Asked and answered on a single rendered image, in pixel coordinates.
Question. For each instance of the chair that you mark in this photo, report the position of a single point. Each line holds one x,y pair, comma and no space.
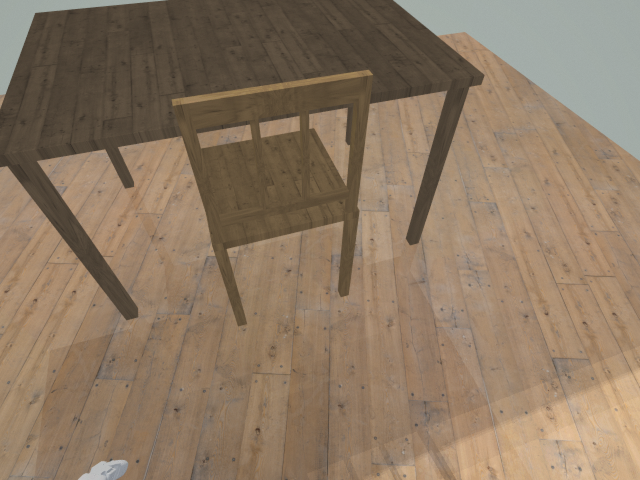
272,186

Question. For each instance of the table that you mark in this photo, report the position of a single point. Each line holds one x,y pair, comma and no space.
100,78

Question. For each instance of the robot left hand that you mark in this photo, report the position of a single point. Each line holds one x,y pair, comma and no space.
106,470

